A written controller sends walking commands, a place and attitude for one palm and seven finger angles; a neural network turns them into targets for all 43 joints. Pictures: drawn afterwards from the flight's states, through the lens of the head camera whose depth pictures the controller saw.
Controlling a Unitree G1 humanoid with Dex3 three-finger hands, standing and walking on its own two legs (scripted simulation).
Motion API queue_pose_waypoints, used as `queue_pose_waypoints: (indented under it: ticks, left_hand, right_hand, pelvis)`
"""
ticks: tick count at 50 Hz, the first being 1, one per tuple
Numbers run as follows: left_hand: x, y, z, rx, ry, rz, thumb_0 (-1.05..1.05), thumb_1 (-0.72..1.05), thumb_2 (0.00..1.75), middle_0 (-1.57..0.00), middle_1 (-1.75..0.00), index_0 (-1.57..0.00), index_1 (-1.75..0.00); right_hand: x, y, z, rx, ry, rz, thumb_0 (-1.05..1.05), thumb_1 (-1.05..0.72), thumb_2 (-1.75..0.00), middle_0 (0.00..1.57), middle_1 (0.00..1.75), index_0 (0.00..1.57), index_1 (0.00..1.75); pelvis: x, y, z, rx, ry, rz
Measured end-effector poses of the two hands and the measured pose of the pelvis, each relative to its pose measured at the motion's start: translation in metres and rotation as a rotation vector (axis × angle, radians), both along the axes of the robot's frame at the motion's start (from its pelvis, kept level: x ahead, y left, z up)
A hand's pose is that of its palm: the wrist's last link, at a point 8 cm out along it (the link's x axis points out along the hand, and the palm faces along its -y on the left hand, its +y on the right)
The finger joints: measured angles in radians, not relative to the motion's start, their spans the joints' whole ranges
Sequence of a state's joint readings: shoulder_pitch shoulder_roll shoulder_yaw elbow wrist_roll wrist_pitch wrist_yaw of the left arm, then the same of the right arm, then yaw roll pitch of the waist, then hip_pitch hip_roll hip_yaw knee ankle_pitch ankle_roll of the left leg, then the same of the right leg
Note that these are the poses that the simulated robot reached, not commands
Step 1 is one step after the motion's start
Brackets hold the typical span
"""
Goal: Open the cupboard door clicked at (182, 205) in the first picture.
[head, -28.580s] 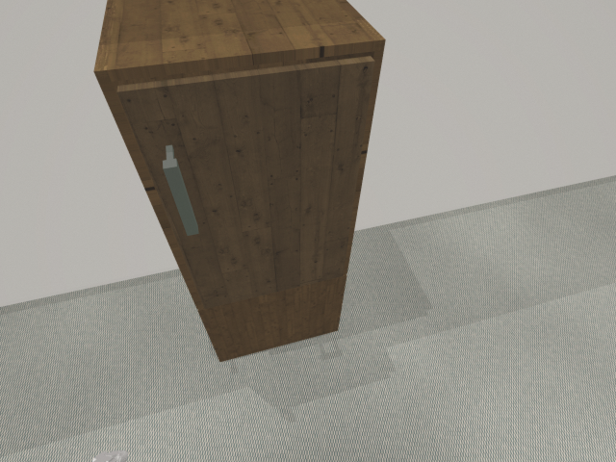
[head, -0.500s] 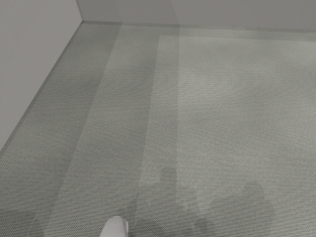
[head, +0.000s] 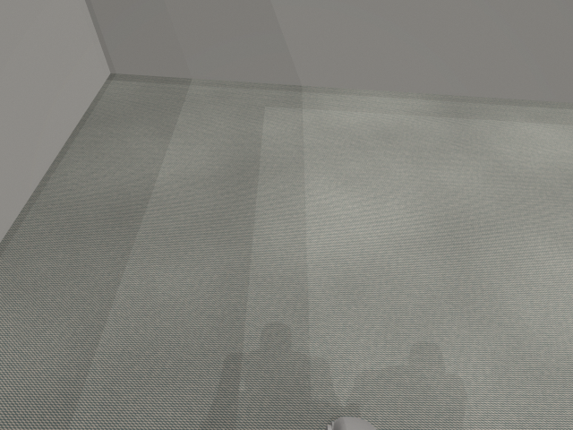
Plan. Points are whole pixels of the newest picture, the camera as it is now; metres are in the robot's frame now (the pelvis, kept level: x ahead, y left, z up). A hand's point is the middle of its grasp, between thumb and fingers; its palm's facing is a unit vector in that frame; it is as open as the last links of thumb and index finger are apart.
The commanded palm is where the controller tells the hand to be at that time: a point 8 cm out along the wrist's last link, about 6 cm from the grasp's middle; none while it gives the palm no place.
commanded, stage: walk to a spot facing it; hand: left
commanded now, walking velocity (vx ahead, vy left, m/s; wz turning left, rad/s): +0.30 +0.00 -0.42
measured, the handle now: out of the picture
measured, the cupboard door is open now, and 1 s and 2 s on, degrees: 45 45 45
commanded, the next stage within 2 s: turn to face it in 0.10 s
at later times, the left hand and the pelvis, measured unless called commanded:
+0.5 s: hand (237, 314) +0.33 +0.12 -0.16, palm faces +0.01 -0.98 -0.21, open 7.1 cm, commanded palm none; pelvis +0.22 -0.05 +0.00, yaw +0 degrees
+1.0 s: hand (190, 321) +0.31 +0.20 -0.17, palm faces +0.30 -0.92 -0.26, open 7.4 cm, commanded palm none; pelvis +0.29 -0.03 +0.00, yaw +16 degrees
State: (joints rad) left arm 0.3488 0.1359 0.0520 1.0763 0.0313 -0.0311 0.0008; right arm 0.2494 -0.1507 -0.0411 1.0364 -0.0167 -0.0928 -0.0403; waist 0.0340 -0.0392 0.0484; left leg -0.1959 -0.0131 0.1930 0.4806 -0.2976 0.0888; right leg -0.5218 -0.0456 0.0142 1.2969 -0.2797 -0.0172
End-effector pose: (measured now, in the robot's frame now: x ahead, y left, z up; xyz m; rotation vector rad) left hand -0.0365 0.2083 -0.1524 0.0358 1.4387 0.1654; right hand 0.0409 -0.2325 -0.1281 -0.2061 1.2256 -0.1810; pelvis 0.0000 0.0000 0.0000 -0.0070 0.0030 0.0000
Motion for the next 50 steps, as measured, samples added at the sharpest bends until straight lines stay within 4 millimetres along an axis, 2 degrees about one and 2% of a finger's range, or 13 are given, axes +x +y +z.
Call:
queue_pose_waypoints:
  ticks: [5,10,14,17,20,23,27,31,35,38,42,46,50]
  left_hand:
    - [0.121,0.022,0.009,0.05,-0.142,-0.085,0.02,0.94,0.9,-0.2,-0.3,-0.19,-0.3]
    - [0.227,0.018,0.013,0.074,-0.209,-0.196,0.02,0.93,0.9,-0.2,-0.3,-0.19,-0.3]
    - [0.305,-0.005,0.009,0.091,-0.267,-0.27,0.01,0.92,0.9,-0.2,-0.3,-0.19,-0.3]
    - [0.342,-0.024,0.006,0.098,-0.327,-0.269,0.01,0.92,0.9,-0.2,-0.3,-0.19,-0.3]
    - [0.352,-0.039,0.012,0.085,-0.325,-0.24,0.0,0.92,0.9,-0.2,-0.3,-0.19,-0.3]
    - [0.353,-0.047,0.018,0.08,-0.308,-0.176,-0.01,0.93,0.9,-0.2,-0.3,-0.2,-0.3]
    - [0.363,-0.035,0.026,0.112,-0.318,-0.12,-0.03,0.96,0.9,-0.21,-0.3,-0.2,-0.3]
    - [0.365,-0.022,0.026,0.116,-0.308,-0.06,-0.03,0.96,0.9,-0.21,-0.3,-0.2,-0.3]
    - [0.354,-0.005,0.013,0.108,-0.279,0.014,-0.01,0.94,0.9,-0.2,-0.3,-0.2,-0.3]
    - [0.339,0.011,-0.006,0.098,-0.234,0.067,-0.01,0.92,0.9,-0.2,-0.3,-0.2,-0.3]
    - [0.324,0.03,-0.012,0.115,-0.148,0.111,0.0,0.92,0.9,-0.2,-0.3,-0.2,-0.3]
    - [0.323,0.038,0.003,0.143,-0.143,0.15,0.01,0.91,0.9,-0.2,-0.3,-0.2,-0.3]
    - [0.327,0.037,0.018,0.18,-0.165,0.18,0.01,0.91,0.9,-0.2,-0.3,-0.19,-0.3]
  right_hand:
    - [-0.039,-0.004,0.006,-0.004,0.194,-0.106,0.0,-0.93,-0.9,0.2,0.3,0.2,0.3]
    - [-0.058,0.006,0.003,0.04,0.341,-0.213,0.01,-0.92,-0.9,0.19,0.3,0.2,0.3]
    - [-0.053,0.013,-0.005,0.094,0.443,-0.271,0.01,-0.91,-0.9,0.19,0.3,0.2,0.3]
    - [-0.028,0.01,-0.014,0.135,0.487,-0.286,0.01,-0.91,-0.9,0.2,0.3,0.2,0.3]
    - [0.021,-0.001,-0.017,0.144,0.435,-0.259,0.01,-0.91,-0.9,0.2,0.3,0.2,0.3]
    - [0.085,-0.014,-0.017,0.139,0.33,-0.206,0.01,-0.91,-0.9,0.2,0.3,0.2,0.3]
    - [0.169,-0.027,-0.016,0.124,0.193,-0.114,0.01,-0.91,-0.9,0.2,0.3,0.2,0.3]
    - [0.231,-0.042,-0.012,0.067,0.125,-0.027,0.02,-0.94,-0.9,0.2,0.3,0.2,0.3]
    - [0.289,-0.043,-0.006,0.017,0.065,0.07,0.02,-0.93,-0.9,0.19,0.3,0.2,0.3]
    - [0.33,-0.036,-0.007,-0.021,0.003,0.14,0.01,-0.93,-0.9,0.19,0.3,0.19,0.3]
    - [0.362,-0.026,-0.002,-0.046,-0.043,0.199,0.01,-0.92,-0.9,0.19,0.3,0.2,0.3]
    - [0.376,-0.02,0.003,-0.043,-0.025,0.248,0.01,-0.91,-0.9,0.2,0.3,0.2,0.3]
    - [0.387,-0.02,-0.001,-0.014,-0.002,0.288,0.01,-0.91,-0.9,0.2,0.3,0.2,0.3]
  pelvis:
    - [0.05,-0.001,0.005,-0.009,-0.003,-0.039]
    - [0.1,-0.011,0.0,-0.006,0.003,-0.085]
    - [0.144,-0.027,-0.012,0.002,0.009,-0.096]
    - [0.174,-0.042,-0.019,0.016,0.01,-0.084]
    - [0.192,-0.049,-0.011,0.019,-0.002,-0.052]
    - [0.207,-0.053,-0.002,0.024,0.004,-0.021]
    - [0.225,-0.053,0.003,0.024,0.019,0.03]
    - [0.242,-0.047,0.003,0.018,0.02,0.084]
    - [0.257,-0.035,-0.003,0.012,0.015,0.133]
    - [0.269,-0.022,-0.016,-0.001,0.014,0.166]
    - [0.276,-0.018,-0.017,0.004,0.027,0.203]
    - [0.283,-0.02,-0.008,-0.003,0.039,0.24]
    - [0.29,-0.028,-0.002,-0.005,0.04,0.277]
